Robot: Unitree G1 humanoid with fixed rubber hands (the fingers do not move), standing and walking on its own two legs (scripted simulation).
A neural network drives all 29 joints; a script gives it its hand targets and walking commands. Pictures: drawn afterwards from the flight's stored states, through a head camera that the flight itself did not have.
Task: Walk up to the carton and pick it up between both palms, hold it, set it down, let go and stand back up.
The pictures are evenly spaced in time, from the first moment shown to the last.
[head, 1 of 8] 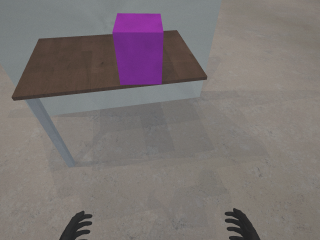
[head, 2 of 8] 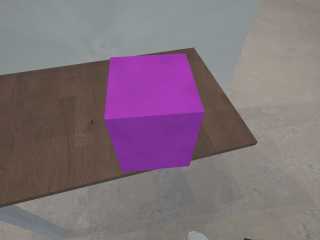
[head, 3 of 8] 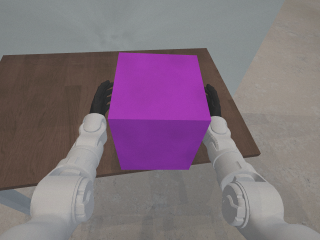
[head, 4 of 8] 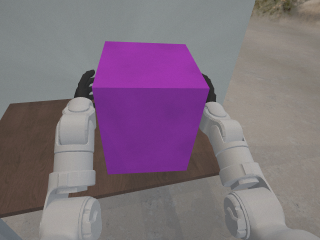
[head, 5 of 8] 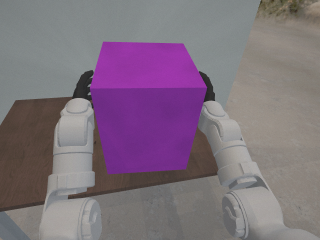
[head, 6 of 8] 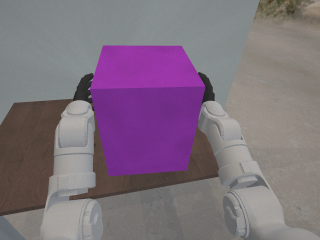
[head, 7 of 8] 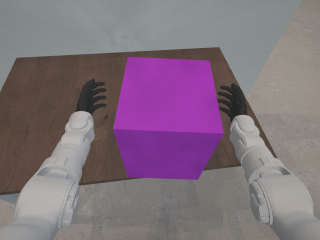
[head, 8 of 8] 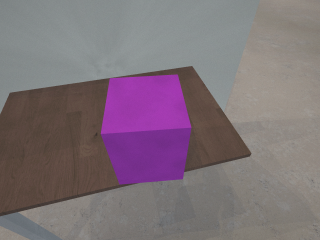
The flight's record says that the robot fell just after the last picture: no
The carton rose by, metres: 0.18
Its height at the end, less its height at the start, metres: +0.00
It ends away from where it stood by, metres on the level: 0.02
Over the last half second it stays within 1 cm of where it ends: yes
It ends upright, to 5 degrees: yes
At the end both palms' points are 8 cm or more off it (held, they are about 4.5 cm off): yes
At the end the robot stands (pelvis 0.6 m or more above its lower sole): yes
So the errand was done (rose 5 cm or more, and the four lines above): yes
